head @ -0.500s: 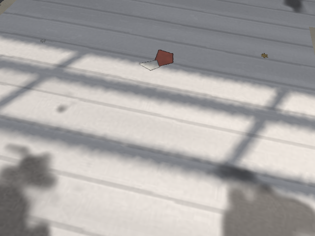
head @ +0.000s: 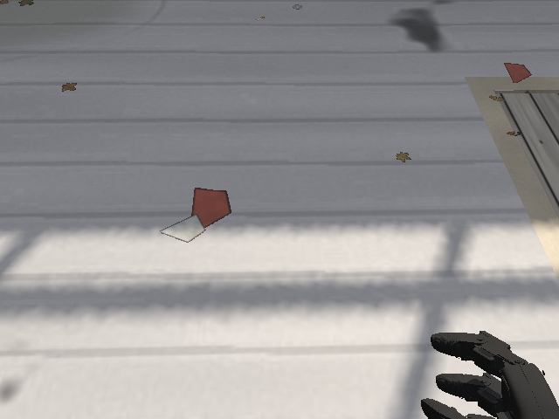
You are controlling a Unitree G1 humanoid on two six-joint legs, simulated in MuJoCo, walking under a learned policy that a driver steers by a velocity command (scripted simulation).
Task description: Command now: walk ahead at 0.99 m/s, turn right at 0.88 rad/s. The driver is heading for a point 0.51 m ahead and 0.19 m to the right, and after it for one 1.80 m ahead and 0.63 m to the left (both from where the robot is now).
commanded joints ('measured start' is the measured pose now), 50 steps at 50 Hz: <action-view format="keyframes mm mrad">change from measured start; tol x32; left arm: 1 -172 192 54 -129 -33 -24 36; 28 -593 112 5 -361 -18 4 -73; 32 27 298 103 -203 -22 37 -16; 50 -174 205 51 -54 29 -64 29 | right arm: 1 -69 -108 -42 -74 2 8 -19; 9 480 -322 -160 39 50 -1 -8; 50 38 -134 -84 141 63 64 78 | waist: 1 -45 -11 60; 8 -222 -100 -230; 10 -139 531 -377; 13 -187 29 -52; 26 -143 4 165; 34 138 -136 -479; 38 -75 -6 13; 50 -55 -7 133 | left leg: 1 336 -62 160 -361 214 -61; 8 832 6 47 -537 42 7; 10 1170 386 -869 -821 -685 232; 25 658 146 335 -956 345 82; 30 744 219 372 -626 1394 123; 31 646 211 371 -386 1397 131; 33 35 -76 205 431 -271 91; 50 52 -16 329 -375 473 114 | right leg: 1 -407 -152 265 -263 -69 -107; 7 -73 -181 341 88 5 18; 11 -778 -227 58 1053 -159 122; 26 -555 -311 -199 358 303 98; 31 179 -155 -202 137 151 -49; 33 844 -597 564 26 -125 -218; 40 -3 -460 37 -332 2 -14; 50 201 -394 -369 -353 680 147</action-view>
